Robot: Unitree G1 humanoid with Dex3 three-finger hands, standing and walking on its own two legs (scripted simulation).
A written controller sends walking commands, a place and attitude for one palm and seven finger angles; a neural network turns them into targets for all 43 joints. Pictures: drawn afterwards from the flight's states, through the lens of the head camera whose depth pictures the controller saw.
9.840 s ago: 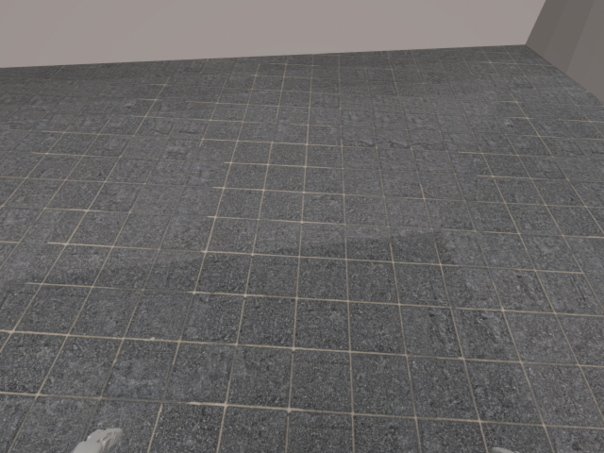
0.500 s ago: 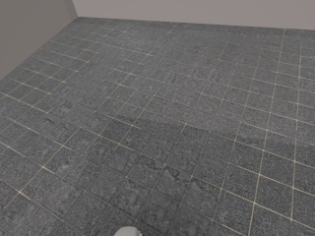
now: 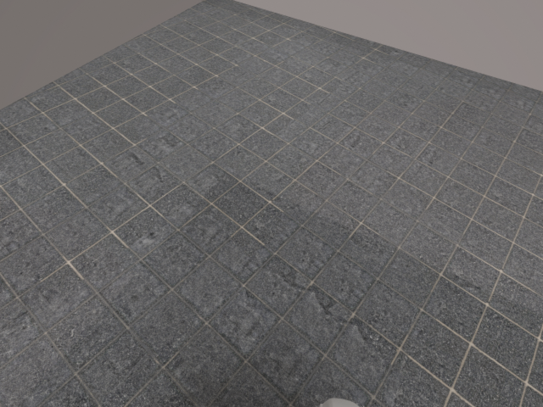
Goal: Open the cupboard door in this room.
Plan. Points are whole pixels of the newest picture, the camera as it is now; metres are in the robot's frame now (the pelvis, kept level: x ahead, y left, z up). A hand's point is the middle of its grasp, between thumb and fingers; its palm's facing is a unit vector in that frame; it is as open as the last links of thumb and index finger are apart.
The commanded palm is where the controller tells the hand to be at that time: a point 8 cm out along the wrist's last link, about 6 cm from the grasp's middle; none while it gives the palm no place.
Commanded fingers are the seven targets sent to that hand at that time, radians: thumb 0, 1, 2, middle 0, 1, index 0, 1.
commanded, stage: turn or walk to find it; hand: left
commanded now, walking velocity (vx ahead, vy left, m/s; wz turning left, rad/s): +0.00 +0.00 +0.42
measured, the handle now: out of the picture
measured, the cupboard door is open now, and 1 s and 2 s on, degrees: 0 0 0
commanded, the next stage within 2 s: stand and wait in 1.18 s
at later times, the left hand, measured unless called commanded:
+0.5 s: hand out of the picture +0.00 +0.13 -0.15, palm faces +0.25 -0.93 -0.28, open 7.4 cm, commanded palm none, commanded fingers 0.00 0.90 0.90 -0.20 -0.30 -0.20 -0.30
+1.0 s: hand out of the picture -0.11 +0.19 -0.17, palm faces +0.48 -0.85 -0.23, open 7.4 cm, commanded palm none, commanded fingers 0.00 0.90 0.90 -0.20 -0.30 -0.20 -0.30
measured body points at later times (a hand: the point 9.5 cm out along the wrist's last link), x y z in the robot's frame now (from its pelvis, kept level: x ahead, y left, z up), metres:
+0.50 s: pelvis -0.02 -0.07 +0.00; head +0.00 -0.10 +0.45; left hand -0.01 +0.18 -0.13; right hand +0.05 -0.32 -0.17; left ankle -0.10 +0.10 -0.65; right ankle -0.01 -0.15 -0.74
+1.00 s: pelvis -0.07 -0.02 +0.00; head -0.05 +0.01 +0.45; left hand -0.14 +0.24 -0.16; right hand +0.13 -0.19 -0.13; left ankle -0.10 +0.06 -0.74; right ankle -0.02 -0.18 -0.66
